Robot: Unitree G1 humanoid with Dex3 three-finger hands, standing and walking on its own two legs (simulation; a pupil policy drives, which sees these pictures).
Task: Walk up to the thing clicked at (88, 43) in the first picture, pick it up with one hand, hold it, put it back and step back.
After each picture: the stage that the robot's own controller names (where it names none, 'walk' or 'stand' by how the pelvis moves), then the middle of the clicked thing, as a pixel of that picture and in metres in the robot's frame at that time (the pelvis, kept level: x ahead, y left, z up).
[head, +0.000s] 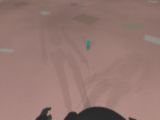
stand; (88, 45) +1.48 +0.02 -0.66
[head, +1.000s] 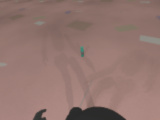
walk; (82, 51) +1.34 +0.22 -0.64
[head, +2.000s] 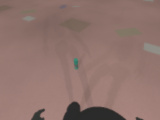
walk; (76, 64) +0.88 +0.26 -0.64
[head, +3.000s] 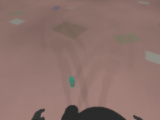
walk; (72, 82) +0.53 +0.22 -0.63
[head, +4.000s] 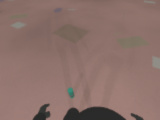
stand; (71, 93) +0.38 +0.22 -0.64
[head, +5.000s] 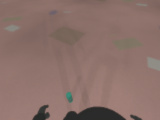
stand; (69, 97) +0.34 +0.22 -0.65
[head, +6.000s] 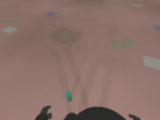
stand; (69, 97) +0.36 +0.23 -0.66
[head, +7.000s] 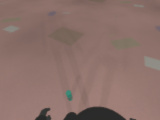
stand; (69, 95) +0.37 +0.23 -0.66
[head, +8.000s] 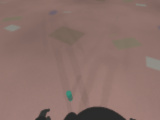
stand; (69, 96) +0.36 +0.23 -0.66
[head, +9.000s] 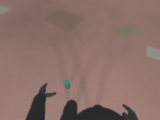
go down; (67, 85) +0.39 +0.23 -0.61
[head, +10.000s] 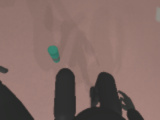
go down; (55, 55) +0.44 +0.29 -0.24
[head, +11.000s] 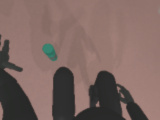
close in; (51, 53) +0.42 +0.30 -0.23
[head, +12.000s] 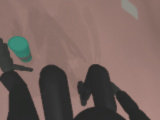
close; (23, 52) +0.39 +0.33 -0.15
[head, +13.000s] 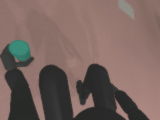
lift; (23, 54) +0.38 +0.33 -0.15
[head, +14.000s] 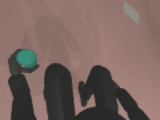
lift; (29, 61) +0.32 +0.32 -0.15
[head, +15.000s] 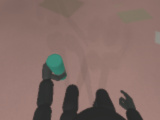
lift; (59, 69) +0.32 +0.20 +0.04
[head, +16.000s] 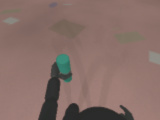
hold; (65, 70) +0.33 +0.16 +0.05
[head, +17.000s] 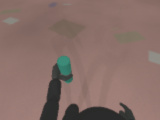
hold; (66, 71) +0.32 +0.16 +0.04
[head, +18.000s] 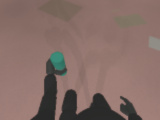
crouch; (60, 66) +0.37 +0.20 -0.01
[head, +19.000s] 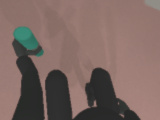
lower; (32, 45) +0.46 +0.31 -0.07
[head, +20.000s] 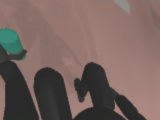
lower; (15, 48) +0.42 +0.34 -0.16
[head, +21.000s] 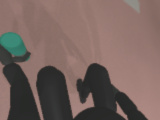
lower; (19, 50) +0.40 +0.34 -0.16
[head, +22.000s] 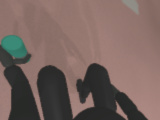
lower; (20, 52) +0.39 +0.34 -0.16
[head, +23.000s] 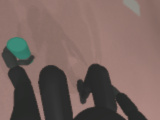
lower; (23, 54) +0.38 +0.33 -0.16
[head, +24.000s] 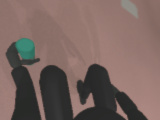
open; (28, 54) +0.38 +0.31 -0.16
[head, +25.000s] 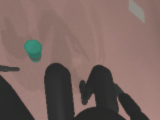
stand; (34, 53) +0.37 +0.31 -0.16
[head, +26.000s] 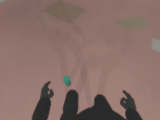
stand; (67, 81) +0.38 +0.22 -0.51
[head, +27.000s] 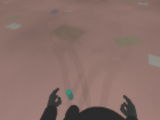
stand; (70, 95) +0.38 +0.21 -0.60
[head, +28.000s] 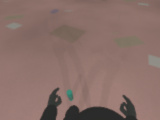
stand; (70, 95) +0.37 +0.21 -0.60
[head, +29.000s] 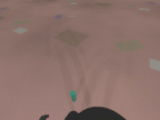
stand; (73, 96) +0.40 +0.19 -0.65
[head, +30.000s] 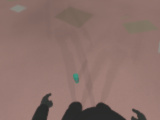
walk; (76, 78) +0.46 +0.17 -0.63
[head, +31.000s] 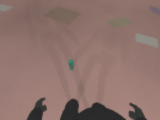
walk; (71, 65) +0.70 +0.24 -0.63
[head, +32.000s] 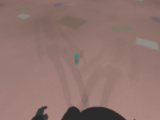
stand; (76, 59) +0.98 +0.23 -0.63
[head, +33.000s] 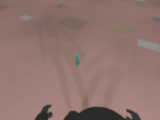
stand; (77, 60) +0.97 +0.22 -0.66
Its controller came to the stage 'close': yes
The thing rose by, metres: 0.68
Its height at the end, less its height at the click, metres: +0.00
